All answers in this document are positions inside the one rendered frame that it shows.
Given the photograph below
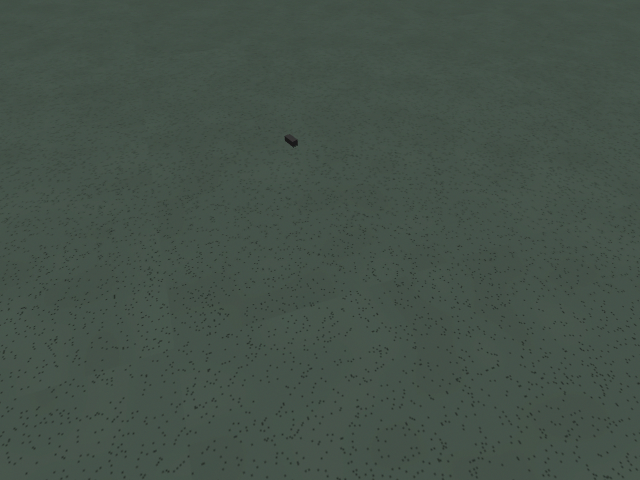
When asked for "small box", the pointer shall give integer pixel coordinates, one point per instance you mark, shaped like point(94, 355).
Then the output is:
point(291, 140)

